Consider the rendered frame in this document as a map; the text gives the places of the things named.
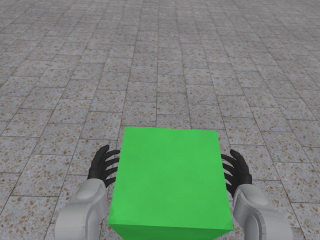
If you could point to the robot right forearm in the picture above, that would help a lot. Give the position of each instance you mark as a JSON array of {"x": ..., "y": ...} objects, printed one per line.
[{"x": 257, "y": 216}]

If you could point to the robot right hand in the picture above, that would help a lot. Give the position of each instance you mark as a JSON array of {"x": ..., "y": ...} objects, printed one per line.
[{"x": 240, "y": 171}]

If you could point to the robot left hand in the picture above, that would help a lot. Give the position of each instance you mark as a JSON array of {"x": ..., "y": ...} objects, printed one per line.
[{"x": 99, "y": 165}]

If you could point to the robot left forearm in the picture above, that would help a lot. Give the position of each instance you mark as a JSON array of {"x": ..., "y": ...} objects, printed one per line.
[{"x": 80, "y": 219}]

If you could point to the carton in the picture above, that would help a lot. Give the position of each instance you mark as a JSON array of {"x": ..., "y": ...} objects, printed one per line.
[{"x": 170, "y": 185}]

